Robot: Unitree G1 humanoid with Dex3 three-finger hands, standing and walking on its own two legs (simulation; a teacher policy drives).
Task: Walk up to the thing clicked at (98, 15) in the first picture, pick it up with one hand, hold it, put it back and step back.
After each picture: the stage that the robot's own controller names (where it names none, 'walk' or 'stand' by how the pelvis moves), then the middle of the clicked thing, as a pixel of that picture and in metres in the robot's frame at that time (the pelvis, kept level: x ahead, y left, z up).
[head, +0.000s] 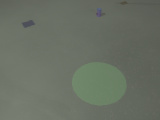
stand; (99, 12) +2.11 -0.25 -0.72
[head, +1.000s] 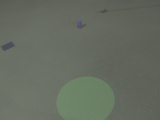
walk; (79, 24) +1.99 +0.15 -0.70
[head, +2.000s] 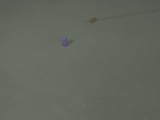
walk; (64, 41) +1.42 +0.28 -0.71
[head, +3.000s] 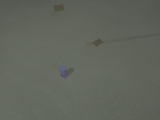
walk; (63, 72) +0.98 +0.24 -0.72
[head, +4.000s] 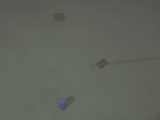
walk; (62, 103) +0.62 +0.21 -0.71
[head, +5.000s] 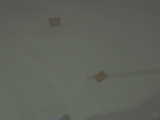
stand; out of the picture +0.44 +0.20 -0.71
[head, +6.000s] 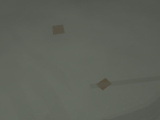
stand; out of the picture +0.41 +0.20 -0.72
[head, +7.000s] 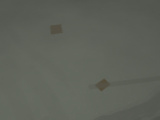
stand; out of the picture +0.38 +0.21 -0.73
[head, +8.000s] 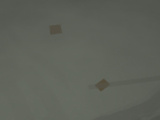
stand; out of the picture +0.38 +0.21 -0.73
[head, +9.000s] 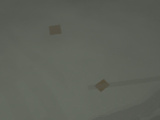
go down; out of the picture +0.38 +0.20 -0.73
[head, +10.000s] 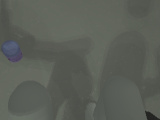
go down; (12, 52) +0.47 +0.25 -0.31
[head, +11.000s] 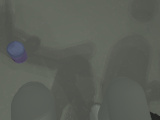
approach; (17, 53) +0.47 +0.24 -0.30
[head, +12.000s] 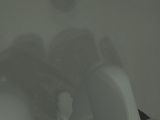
close in; out of the picture +0.46 +0.29 -0.23
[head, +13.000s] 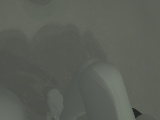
close; out of the picture +0.45 +0.30 -0.23
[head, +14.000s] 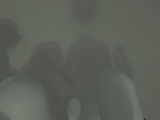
lift; out of the picture +0.40 +0.28 -0.17
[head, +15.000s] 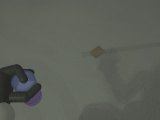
hold; (28, 89) +0.33 +0.19 -0.01
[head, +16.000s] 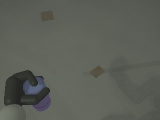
hold; (38, 94) +0.33 +0.17 -0.01
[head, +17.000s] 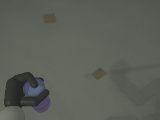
hold; (37, 96) +0.32 +0.17 -0.02
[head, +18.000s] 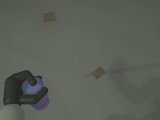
crouch; (36, 94) +0.33 +0.18 -0.02
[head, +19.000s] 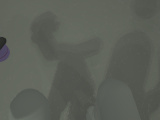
crouch; out of the picture +0.47 +0.25 -0.11
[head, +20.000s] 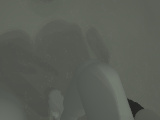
lower; out of the picture +0.44 +0.31 -0.23
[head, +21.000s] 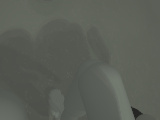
lower; out of the picture +0.43 +0.31 -0.23
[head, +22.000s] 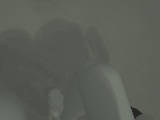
lower; out of the picture +0.43 +0.31 -0.24
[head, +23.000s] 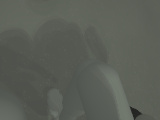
lower; out of the picture +0.44 +0.31 -0.24
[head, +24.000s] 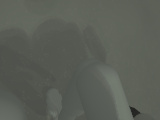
draw back; out of the picture +0.44 +0.31 -0.24
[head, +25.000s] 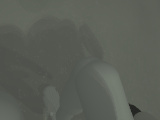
withdraw; out of the picture +0.43 +0.31 -0.23
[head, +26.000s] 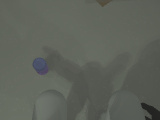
walk; (41, 66) +0.46 +0.22 -0.40
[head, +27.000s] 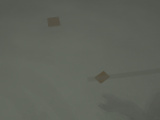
stand; out of the picture +0.39 +0.20 -0.66
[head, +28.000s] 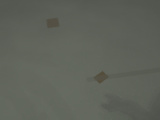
stand; out of the picture +0.39 +0.21 -0.67
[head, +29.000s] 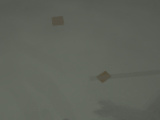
stand; out of the picture +0.40 +0.21 -0.68
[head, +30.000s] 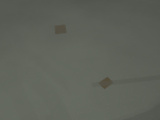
stand; out of the picture +0.41 +0.20 -0.72
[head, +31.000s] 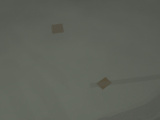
stand; out of the picture +0.38 +0.21 -0.73
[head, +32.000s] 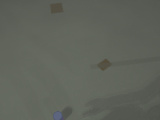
walk; (58, 118) +0.41 +0.20 -0.71
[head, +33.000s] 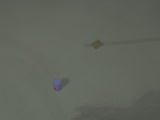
walk; (57, 85) +0.67 +0.17 -0.71
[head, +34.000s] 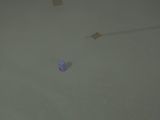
stand; (62, 66) +1.01 +0.28 -0.71
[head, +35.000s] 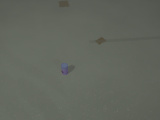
stand; (64, 69) +1.00 +0.19 -0.71
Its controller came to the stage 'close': yes
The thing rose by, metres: 0.70
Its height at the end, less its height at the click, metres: +0.00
